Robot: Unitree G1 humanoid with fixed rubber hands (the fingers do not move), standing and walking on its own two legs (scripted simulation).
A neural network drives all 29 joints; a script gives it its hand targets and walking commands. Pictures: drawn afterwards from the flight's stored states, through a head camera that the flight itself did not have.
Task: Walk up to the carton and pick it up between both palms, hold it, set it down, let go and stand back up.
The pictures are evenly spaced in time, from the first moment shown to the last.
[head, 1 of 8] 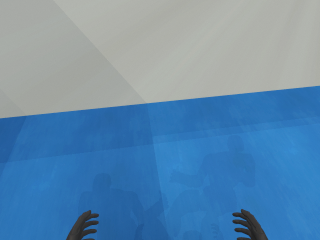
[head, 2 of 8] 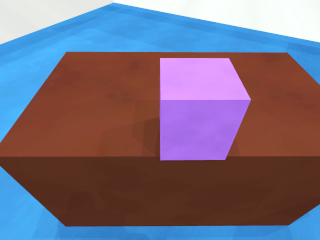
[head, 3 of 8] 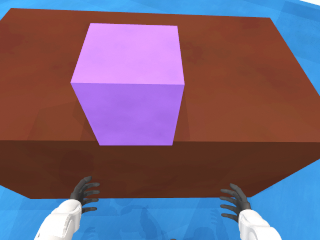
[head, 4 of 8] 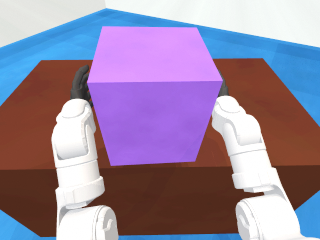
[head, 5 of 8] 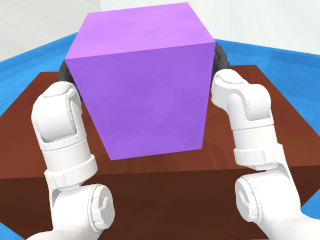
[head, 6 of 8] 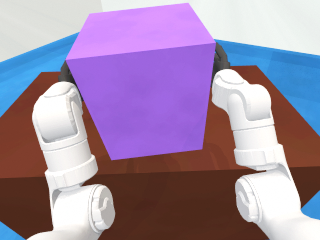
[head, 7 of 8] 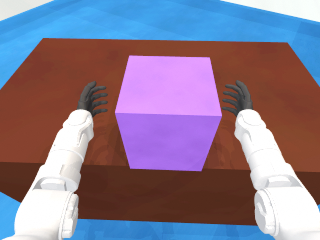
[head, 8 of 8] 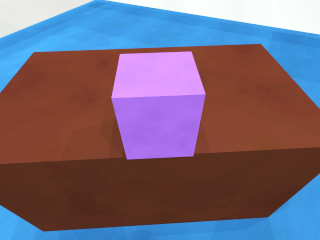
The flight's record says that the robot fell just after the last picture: no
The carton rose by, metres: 0.21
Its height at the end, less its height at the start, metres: +0.00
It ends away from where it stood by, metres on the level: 0.03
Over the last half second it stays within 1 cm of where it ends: yes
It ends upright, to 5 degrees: yes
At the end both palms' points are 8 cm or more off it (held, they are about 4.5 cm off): yes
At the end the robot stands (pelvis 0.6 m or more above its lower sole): yes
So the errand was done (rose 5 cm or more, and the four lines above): yes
